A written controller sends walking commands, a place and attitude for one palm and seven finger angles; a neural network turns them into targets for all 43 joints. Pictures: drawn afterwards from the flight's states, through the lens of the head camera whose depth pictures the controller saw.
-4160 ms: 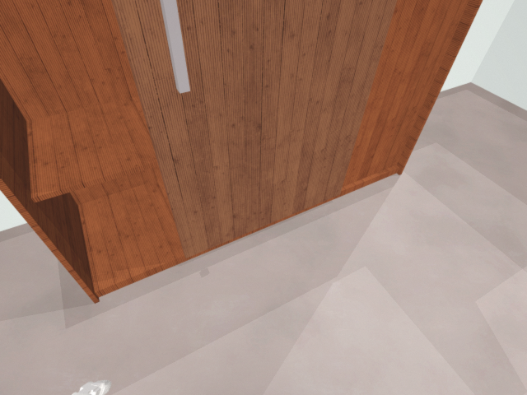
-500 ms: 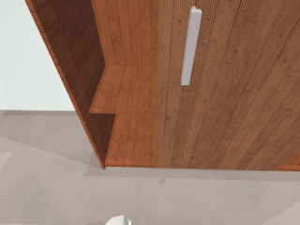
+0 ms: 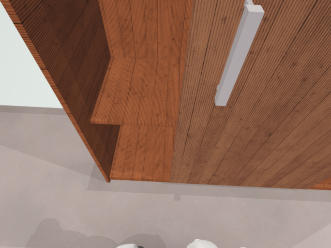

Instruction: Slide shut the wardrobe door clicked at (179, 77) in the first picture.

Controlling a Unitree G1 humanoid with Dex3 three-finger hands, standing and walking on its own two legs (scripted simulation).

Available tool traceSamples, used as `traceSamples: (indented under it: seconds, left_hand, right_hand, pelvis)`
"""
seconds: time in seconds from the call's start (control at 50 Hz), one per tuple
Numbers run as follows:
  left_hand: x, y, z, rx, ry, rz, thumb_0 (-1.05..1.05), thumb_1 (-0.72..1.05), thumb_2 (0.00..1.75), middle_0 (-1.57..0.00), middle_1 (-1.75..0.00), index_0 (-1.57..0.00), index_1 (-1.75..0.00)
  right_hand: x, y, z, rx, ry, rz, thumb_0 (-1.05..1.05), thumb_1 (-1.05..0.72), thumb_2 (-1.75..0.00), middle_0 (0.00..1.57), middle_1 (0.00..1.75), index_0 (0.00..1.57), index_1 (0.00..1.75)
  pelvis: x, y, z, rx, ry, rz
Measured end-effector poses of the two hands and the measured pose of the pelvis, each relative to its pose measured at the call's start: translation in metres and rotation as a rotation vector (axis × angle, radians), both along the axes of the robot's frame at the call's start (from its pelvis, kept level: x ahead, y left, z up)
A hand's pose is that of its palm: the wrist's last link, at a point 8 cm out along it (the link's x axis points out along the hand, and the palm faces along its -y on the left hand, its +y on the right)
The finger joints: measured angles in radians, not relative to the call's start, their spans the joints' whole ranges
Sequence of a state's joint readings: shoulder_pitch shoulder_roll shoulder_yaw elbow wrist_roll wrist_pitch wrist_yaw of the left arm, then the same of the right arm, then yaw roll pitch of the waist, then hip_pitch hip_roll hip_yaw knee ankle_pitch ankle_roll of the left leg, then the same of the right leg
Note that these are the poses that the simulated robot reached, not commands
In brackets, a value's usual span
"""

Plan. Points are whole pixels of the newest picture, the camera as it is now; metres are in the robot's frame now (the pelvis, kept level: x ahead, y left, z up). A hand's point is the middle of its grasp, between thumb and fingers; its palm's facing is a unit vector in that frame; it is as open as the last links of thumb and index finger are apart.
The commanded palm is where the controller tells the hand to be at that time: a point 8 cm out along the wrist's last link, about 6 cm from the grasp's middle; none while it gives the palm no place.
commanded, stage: come to a stop and stand still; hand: right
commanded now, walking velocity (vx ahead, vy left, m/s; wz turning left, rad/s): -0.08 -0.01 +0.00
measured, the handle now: (232, 59) +0.49 -0.11 +0.19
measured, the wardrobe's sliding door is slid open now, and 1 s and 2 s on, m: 0.37 0.37 0.37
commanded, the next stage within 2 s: look again from close up in 1.28 s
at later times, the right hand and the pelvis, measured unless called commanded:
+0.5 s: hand out of the picture -0.05 -0.26 -0.18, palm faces +0.03 +0.98 -0.18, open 7.4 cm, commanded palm none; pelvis -0.03 -0.06 +0.01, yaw +2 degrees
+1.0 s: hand out of the picture -0.05 -0.14 -0.17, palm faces +0.03 +0.98 -0.20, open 7.3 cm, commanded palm none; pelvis -0.05 +0.03 +0.00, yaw +1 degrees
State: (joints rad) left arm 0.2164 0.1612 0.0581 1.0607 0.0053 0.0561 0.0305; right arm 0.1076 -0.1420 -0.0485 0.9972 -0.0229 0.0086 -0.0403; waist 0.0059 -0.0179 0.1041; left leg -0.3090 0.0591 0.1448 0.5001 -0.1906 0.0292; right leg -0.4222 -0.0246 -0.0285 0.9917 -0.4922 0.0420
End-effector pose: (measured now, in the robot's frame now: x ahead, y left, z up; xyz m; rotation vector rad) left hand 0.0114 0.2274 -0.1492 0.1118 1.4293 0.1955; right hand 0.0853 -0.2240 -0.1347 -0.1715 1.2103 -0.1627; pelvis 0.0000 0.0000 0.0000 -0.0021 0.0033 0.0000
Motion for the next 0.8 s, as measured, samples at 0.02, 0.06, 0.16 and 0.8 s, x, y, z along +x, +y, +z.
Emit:
traceSamples:
  seconds: [0.02, 0.06, 0.16, 0.8]
  left_hand:
    - [0.011, 0.000, 0.001, 0.010, -0.029, -0.011, 0.01, 0.91, 0.89, -0.20, -0.30, -0.20, -0.30]
    - [0.030, -0.001, 0.006, 0.032, -0.087, -0.033, 0.01, 0.91, 0.89, -0.20, -0.30, -0.20, -0.30]
    - [0.053, -0.018, 0.015, 0.091, -0.211, -0.078, 0.00, 0.91, 0.89, -0.20, -0.30, -0.19, -0.30]
    - [-0.125, -0.015, -0.002, -0.044, 0.083, 0.072, 0.01, 0.91, 0.89, -0.20, -0.30, -0.20, -0.30]
  right_hand:
    - [-0.004, -0.006, -0.001, -0.003, 0.009, -0.003, -0.01, -0.93, -0.90, 0.20, 0.30, 0.20, 0.30]
    - [-0.012, -0.019, -0.004, -0.006, 0.024, -0.010, -0.01, -0.92, -0.90, 0.20, 0.30, 0.20, 0.30]
    - [-0.033, -0.058, -0.023, 0.009, 0.037, -0.041, 0.00, -0.91, -0.90, 0.20, 0.30, 0.20, 0.30]
    - [-0.119, -0.002, 0.005, -0.005, 0.148, -0.001, 0.01, -0.93, -0.90, 0.20, 0.30, 0.20, 0.30]
  pelvis:
    - [-0.002, -0.004, 0.000, 0.001, 0.001, 0.000]
    - [-0.006, -0.012, -0.001, 0.006, 0.002, -0.001]
    - [-0.012, -0.039, -0.012, 0.028, -0.006, -0.007]
    - [-0.049, -0.003, 0.006, -0.008, -0.022, 0.022]
